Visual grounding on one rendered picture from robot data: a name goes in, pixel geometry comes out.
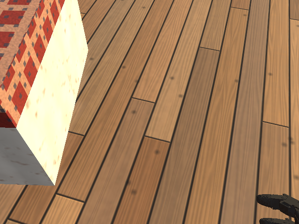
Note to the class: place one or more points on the robot right hand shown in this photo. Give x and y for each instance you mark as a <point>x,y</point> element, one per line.
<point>284,203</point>

